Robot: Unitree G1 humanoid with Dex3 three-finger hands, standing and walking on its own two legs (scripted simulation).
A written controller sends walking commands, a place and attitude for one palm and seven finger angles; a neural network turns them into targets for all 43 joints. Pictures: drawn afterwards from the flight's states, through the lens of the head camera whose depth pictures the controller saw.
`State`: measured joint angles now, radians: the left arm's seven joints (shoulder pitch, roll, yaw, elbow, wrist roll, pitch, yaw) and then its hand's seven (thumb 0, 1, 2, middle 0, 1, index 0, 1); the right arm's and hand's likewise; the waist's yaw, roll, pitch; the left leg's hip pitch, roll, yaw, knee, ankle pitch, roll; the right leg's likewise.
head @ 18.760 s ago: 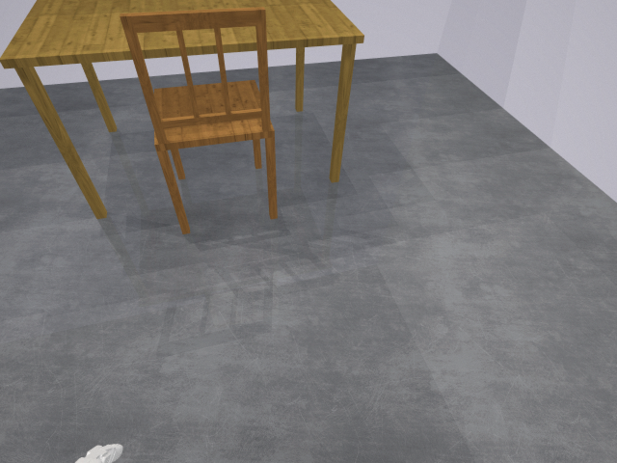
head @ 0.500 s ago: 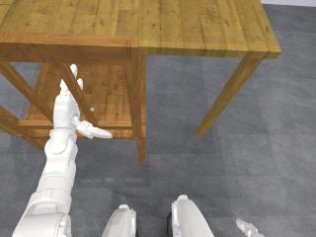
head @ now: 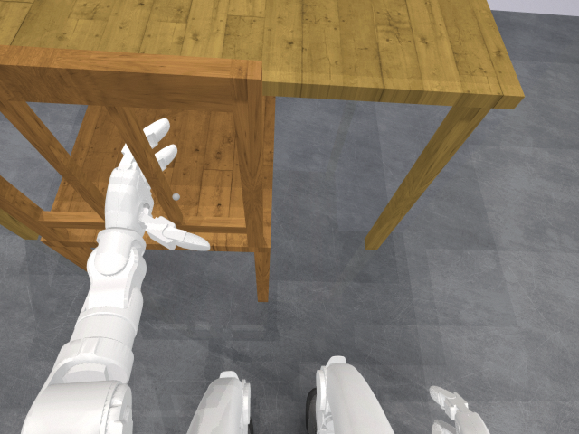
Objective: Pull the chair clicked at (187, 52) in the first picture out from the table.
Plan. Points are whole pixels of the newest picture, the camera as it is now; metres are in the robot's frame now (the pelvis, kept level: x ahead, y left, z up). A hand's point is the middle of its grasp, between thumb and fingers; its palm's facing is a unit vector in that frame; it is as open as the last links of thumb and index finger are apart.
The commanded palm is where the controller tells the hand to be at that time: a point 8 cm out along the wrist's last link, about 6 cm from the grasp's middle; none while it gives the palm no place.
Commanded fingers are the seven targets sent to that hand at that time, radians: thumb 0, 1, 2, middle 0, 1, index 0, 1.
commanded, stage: hook a spindle and tug to test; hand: left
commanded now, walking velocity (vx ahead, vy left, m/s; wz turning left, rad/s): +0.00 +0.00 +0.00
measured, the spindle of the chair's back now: (71, 171) +0.46 +0.28 +0.03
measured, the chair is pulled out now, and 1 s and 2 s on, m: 0.00 0.00 0.05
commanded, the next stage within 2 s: step backward, pulling the chair out in 1.20 s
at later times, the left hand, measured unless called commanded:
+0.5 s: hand (175, 197) +0.43 +0.15 +0.02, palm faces -0.02 -1.00 -0.04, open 7.0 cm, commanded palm +0.40 +0.19 +0.02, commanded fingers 0.00 0.90 0.90 -0.50 -1.45 -0.50 -1.45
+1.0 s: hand (173, 200) +0.42 +0.15 +0.02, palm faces -0.03 -1.00 -0.01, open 5.0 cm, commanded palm +0.38 +0.20 +0.02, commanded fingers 0.00 0.90 0.90 -0.50 -1.45 -0.50 -1.45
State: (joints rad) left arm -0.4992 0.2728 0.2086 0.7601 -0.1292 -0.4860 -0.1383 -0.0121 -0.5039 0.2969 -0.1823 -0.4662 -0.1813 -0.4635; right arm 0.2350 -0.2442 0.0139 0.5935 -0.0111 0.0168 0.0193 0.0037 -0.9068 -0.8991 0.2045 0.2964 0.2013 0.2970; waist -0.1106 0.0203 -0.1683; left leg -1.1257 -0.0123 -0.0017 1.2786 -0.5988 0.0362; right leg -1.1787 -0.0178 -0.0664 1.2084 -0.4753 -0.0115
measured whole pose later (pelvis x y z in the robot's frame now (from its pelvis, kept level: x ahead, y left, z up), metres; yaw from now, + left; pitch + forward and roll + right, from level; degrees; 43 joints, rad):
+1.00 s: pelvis +0.02 +0.01 +0.01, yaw -1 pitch +26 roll -2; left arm -0.32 0.24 0.18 0.56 -0.17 -0.44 -0.11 0.02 0.81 0.83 -0.41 -1.45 -0.42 -1.45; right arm 0.25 -0.23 0.00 0.56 0.00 0.02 0.04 0.00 -0.91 -0.90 0.20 0.30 0.20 0.30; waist -0.10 0.03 -0.18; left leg -1.06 0.00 0.02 1.23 -0.61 0.04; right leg -1.13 0.00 -0.05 1.16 -0.48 0.00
